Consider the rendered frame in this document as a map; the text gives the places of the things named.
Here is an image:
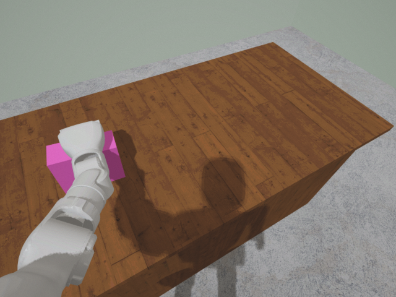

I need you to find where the sponge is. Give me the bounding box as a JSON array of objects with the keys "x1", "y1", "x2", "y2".
[{"x1": 46, "y1": 130, "x2": 126, "y2": 193}]

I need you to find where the robot left upper arm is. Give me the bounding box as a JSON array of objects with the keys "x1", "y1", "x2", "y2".
[{"x1": 0, "y1": 218, "x2": 97, "y2": 297}]

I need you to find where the left robot forearm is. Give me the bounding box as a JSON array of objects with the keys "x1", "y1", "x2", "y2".
[{"x1": 17, "y1": 149, "x2": 114, "y2": 270}]

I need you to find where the robot left hand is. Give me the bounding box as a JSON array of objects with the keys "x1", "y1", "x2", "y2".
[{"x1": 58, "y1": 120, "x2": 105, "y2": 158}]

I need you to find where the table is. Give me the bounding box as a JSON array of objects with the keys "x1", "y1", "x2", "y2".
[{"x1": 0, "y1": 42, "x2": 394, "y2": 297}]

